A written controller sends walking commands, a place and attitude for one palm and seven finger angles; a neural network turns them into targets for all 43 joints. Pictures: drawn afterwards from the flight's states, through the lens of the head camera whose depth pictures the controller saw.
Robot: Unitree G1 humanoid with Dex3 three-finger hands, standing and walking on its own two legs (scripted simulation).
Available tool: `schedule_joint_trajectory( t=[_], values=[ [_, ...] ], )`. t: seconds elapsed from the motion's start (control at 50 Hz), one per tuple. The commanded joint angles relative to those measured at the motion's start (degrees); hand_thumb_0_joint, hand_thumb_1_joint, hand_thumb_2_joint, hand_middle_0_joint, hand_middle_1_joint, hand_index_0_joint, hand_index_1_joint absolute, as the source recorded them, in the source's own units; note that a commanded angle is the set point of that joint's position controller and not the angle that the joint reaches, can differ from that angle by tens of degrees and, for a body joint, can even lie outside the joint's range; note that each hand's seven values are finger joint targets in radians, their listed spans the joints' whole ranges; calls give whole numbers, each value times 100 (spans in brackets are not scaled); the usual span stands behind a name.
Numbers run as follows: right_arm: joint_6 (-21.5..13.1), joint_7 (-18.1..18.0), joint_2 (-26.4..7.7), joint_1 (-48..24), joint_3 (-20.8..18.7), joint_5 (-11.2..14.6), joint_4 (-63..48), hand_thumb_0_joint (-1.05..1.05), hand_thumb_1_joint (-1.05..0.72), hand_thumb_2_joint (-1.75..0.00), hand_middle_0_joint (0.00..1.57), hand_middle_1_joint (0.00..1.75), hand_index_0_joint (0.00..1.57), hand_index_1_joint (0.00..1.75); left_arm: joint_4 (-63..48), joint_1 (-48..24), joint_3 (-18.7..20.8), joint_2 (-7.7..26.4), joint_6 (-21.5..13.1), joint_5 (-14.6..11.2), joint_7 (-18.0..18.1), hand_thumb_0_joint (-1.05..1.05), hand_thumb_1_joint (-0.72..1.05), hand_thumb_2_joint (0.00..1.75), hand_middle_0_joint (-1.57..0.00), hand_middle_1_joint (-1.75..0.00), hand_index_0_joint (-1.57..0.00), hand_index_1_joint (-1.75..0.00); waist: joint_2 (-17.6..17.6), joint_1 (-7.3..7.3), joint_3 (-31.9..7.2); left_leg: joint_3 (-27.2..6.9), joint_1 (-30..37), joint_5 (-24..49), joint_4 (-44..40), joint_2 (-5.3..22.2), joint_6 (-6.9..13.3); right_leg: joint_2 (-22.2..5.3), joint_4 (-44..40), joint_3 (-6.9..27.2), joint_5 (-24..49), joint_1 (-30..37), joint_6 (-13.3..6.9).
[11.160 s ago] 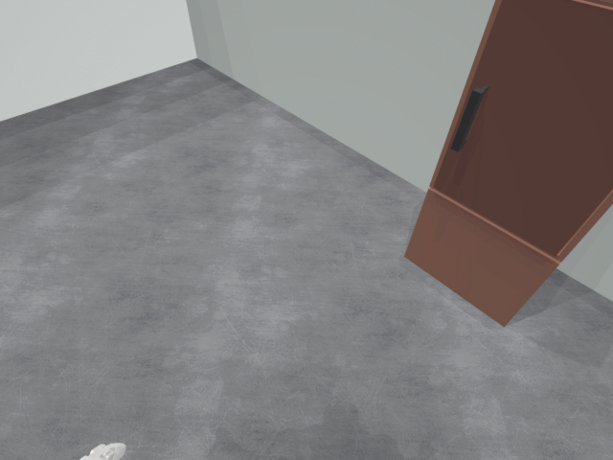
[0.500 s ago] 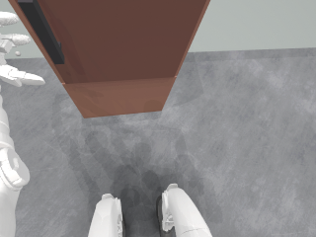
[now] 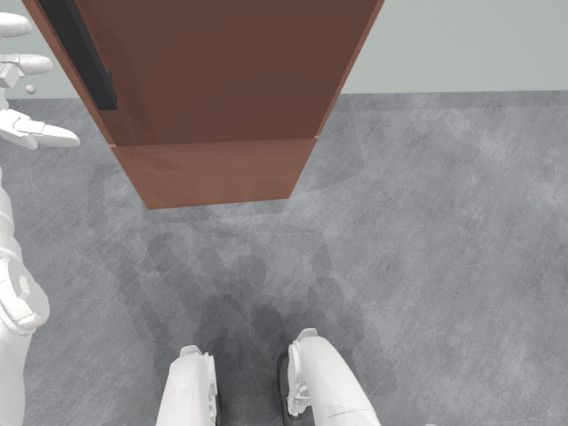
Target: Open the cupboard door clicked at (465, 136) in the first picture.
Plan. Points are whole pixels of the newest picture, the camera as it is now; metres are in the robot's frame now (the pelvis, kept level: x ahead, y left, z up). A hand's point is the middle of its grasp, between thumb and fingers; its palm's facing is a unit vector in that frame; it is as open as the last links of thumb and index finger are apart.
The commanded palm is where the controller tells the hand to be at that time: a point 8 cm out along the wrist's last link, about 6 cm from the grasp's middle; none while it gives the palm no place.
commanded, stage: slide the fingers in behind the handle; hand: left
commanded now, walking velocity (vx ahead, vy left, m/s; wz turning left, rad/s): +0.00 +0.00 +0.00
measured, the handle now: (85, 42) +0.59 +0.20 +0.06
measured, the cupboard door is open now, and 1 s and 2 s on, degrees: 0 0 0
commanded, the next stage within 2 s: close the thumb around the handle in 1.68 s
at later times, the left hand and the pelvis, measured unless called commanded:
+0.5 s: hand (56, 84) +0.53 +0.23 +0.05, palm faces +0.04 -1.00 -0.02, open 14.0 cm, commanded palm +0.51 +0.26 +0.05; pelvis +0.00 +0.00 +0.00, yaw +0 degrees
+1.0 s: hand (88, 85) +0.53 +0.20 +0.05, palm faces +0.05 -1.00 -0.02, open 14.0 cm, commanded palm +0.51 +0.23 +0.05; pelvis +0.00 -0.01 +0.01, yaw +0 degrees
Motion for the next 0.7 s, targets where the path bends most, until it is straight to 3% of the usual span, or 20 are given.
schedule_joint_trajectory(
  t=[0.0,0.02,0.06,0.12,0.16,0.2,0.24,0.28,0.32,0.34,0.38,0.42,0.48,0.56,0.58,0.64,0.66,0.68],
  values=[
    [-18,-95,-1160,1240,-439,-31,-87,0,-90,-90,20,30,20,30,-1395,-2329,168,1837,-400,-156,2,0,-50,30,-30,-120,-30,-120,1467,28,-3481,-469,2911,3356,-792,-75,-40,232,-557,231,1842,1403,-113],
    [-33,-88,-1148,1245,-446,-33,-102,0,-90,-90,20,30,20,30,-1524,-2336,124,1738,-437,-208,-40,0,-50,30,-30,-120,-30,-120,1599,43,-3579,-499,3059,3513,-784,-70,-47,236,-536,228,1886,1346,-135],
    [-16,-89,-1165,1263,-462,-21,-66,0,-90,-90,20,30,20,30,-1397,-2105,170,1713,-379,-269,-93,0,-50,30,-30,-120,-30,-120,1430,60,-3558,-510,3109,3601,-816,-52,-60,246,-587,204,1931,1388,-116],
    [-32,-67,-1130,1297,-479,-11,-51,0,-90,-90,20,30,20,30,-1321,-2006,-116,1221,-264,-371,-176,0,-50,30,-30,-120,-30,-120,1331,-6,-3404,-523,3072,3596,-859,-60,-38,245,-640,178,1941,1343,-119],
    [-11,-69,-1154,1303,-489,3,-47,0,-90,-90,20,30,20,30,-1213,-1816,-42,1307,-181,-368,-171,0,-50,30,-30,-120,-30,-120,1144,39,-3248,-467,2884,3333,-915,-75,-24,251,-700,186,1861,1436,-100],
    [-25,-69,-1127,1269,-476,5,-62,0,-90,-90,20,30,20,30,-1119,-1875,-114,1196,-139,-360,-93,0,-50,30,-30,-120,-30,-120,1035,-7,-2984,-412,2607,3005,-938,-102,9,249,-738,212,1740,1434,-90],
    [-41,-68,-1111,1293,-479,-16,-28,0,-90,-90,20,30,20,30,-1280,-2204,-235,1086,-236,-293,22,0,-50,30,-30,-120,-30,-120,1250,-39,-3008,-481,2824,3017,-967,-85,-34,247,-701,178,1552,1171,-114],
    [-72,-54,-1102,1281,-482,-34,-16,0,-90,-90,20,30,20,30,-1232,-2264,-193,1098,-326,-258,164,0,-50,30,-30,-120,-30,-120,1149,-61,-2925,-465,2727,2829,-945,-94,-28,256,-712,188,1413,1129,-116],
    [-92,-64,-1095,1291,-492,-66,-6,0,-90,-90,20,30,20,30,-1426,-2482,-119,1203,-493,-213,300,0,-50,30,-30,-120,-30,-120,1335,-56,-3039,-492,2869,2942,-924,-93,-50,242,-651,189,1435,1067,-143],
    [-105,-40,-1085,1312,-493,-87,6,0,-90,-90,20,30,20,30,-1586,-2602,-179,1130,-565,-200,336,0,-50,30,-30,-120,-30,-120,1518,-41,-3326,-516,3094,3110,-923,-94,-85,246,-624,182,1491,1080,-145],
    [-104,-23,-1087,1280,-497,-102,19,0,-90,-90,20,30,20,30,-1534,-2431,-63,1230,-638,-163,403,0,-50,30,-30,-120,-30,-120,1605,40,-3402,-512,3184,3270,-897,-88,-123,237,-608,182,1553,1120,-159],
    [-79,-7,-1088,1317,-514,-98,-22,0,-90,-90,20,30,20,30,-1490,-2192,-77,1152,-630,-143,430,0,-50,30,-30,-120,-30,-120,1478,66,-3512,-530,3258,3516,-890,-81,-121,246,-565,172,1708,1207,-163],
    [-32,9,-1079,1248,-490,-75,-42,0,-90,-90,20,30,20,30,-1260,-2206,-311,867,-460,-127,446,0,-50,30,-30,-120,-30,-120,1323,-4,-3125,-477,2943,3113,-957,-91,-84,229,-645,174,1556,1199,-127],
    [-21,-22,-1079,1288,-501,-60,-78,0,-90,-90,20,30,20,30,-1204,-2271,-223,911,-381,-139,508,0,-50,30,-30,-120,-30,-120,1046,-34,-3210,-430,2729,2961,-942,-122,-31,236,-656,214,1665,1402,-107],
    [-31,-26,-1081,1274,-491,-67,-73,0,-90,-90,20,30,20,30,-1308,-2409,-207,988,-425,-125,540,0,-50,30,-30,-120,-30,-120,1137,-23,-3201,-432,2707,2928,-949,-125,-44,227,-645,229,1643,1413,-115],
    [-64,0,-1036,1309,-519,-100,-31,0,-90,-90,20,30,20,30,-1532,-2453,-325,719,-586,-155,612,0,-50,30,-30,-120,-30,-120,1204,-54,-3458,-449,3011,3252,-897,-109,-63,240,-613,222,1840,1378,-121],
    [-60,7,-1040,1316,-527,-107,-25,0,-90,-90,20,30,20,30,-1527,-2354,-237,813,-623,-141,643,0,-50,30,-30,-120,-30,-120,1265,21,-3498,-436,3005,3283,-887,-113,-78,232,-604,231,1854,1424,-127],
    [-59,21,-1023,1296,-522,-108,-31,0,-90,-90,20,30,20,30,-1489,-2302,-323,691,-629,-133,654,0,-50,30,-30,-120,-30,-120,1215,-2,-3445,-441,2968,3275,-894,-116,-80,235,-595,218,1855,1422,-126]
  ],
)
